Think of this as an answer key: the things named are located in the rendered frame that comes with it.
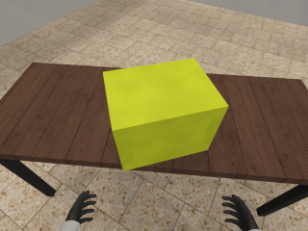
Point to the robot left forearm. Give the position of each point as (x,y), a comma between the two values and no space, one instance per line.
(70,225)

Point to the table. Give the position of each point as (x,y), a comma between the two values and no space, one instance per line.
(59,114)

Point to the right robot hand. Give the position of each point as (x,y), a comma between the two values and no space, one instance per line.
(245,220)

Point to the left robot hand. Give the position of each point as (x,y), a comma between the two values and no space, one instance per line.
(77,211)

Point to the carton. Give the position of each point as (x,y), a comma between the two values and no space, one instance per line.
(160,112)

